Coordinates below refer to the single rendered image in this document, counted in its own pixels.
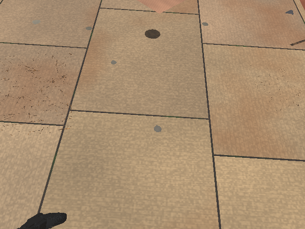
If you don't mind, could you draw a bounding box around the robot left hand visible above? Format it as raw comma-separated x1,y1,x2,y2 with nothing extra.
17,212,67,229

